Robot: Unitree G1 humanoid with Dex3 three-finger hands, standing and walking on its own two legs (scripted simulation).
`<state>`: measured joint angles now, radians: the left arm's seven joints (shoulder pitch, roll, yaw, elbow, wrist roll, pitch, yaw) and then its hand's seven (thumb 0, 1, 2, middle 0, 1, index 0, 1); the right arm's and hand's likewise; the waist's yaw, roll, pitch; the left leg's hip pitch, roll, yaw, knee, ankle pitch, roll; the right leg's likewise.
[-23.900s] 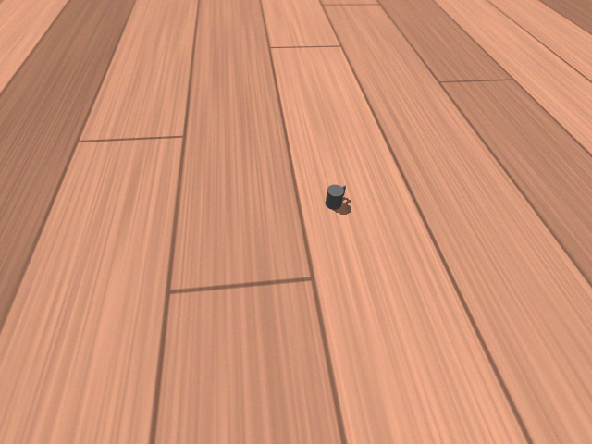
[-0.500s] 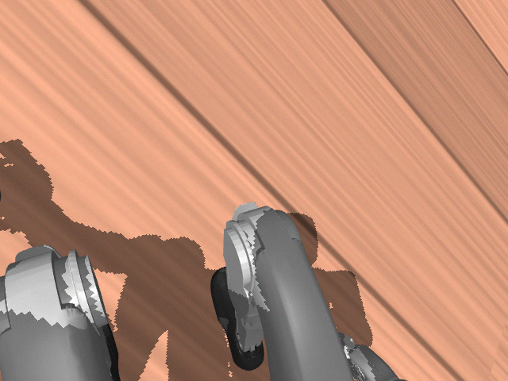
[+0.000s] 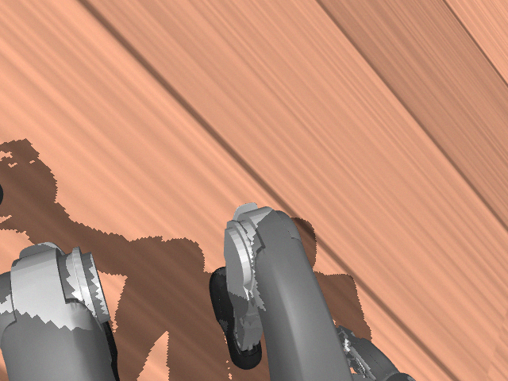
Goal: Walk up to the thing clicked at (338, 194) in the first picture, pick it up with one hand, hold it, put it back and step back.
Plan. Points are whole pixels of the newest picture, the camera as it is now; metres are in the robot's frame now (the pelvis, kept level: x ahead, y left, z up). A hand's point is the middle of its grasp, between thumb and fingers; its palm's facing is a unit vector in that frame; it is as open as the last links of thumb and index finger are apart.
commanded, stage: withdraw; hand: left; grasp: from above
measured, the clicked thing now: out of the picture +0.43 +0.31 -0.26
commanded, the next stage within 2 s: home in 1.04 s
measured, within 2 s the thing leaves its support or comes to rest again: neither
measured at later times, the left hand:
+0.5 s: hand out of the picture +0.42 +0.37 -0.08, palm faces -0.27 -0.04 -0.96, open 14.2 cm
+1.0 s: hand out of the picture +0.39 +0.33 -0.11, palm faces -0.38 -0.08 -0.92, open 14.0 cm
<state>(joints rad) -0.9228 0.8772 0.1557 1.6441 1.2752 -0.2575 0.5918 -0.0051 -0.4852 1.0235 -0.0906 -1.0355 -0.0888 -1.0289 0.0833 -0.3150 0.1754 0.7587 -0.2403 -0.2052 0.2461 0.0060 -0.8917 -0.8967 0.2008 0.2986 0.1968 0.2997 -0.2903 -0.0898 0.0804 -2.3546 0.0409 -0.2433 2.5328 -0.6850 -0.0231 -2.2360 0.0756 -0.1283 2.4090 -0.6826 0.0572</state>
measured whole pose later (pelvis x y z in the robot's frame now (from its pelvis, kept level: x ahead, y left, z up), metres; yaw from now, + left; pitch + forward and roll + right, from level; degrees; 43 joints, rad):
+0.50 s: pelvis +0.00 +0.00 +0.04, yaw +4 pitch +33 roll -8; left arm -0.76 0.72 0.11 1.17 1.14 -0.07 0.41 0.00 -0.52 0.97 -0.09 -1.00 -0.09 -0.99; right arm 0.11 -0.28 0.03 0.76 -0.13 -0.10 0.21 0.01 -0.91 -0.90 0.20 0.30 0.20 0.30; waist -0.18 0.02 -0.10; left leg -2.28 0.05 -0.16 2.39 -0.69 -0.02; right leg -2.19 0.05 -0.07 2.32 -0.71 0.05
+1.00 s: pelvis -0.02 -0.01 +0.04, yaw +5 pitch +30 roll -8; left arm -0.91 0.75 0.06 1.41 1.33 -0.32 0.44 -0.01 -0.51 1.00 -0.09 -1.01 -0.09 -1.00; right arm 0.09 -0.30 0.06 0.74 -0.15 -0.02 0.11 0.01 -0.90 -0.90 0.20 0.30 0.20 0.30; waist -0.21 -0.05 -0.04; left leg -2.29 0.01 -0.15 2.36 -0.59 -0.01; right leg -2.18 0.02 -0.07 2.30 -0.64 0.03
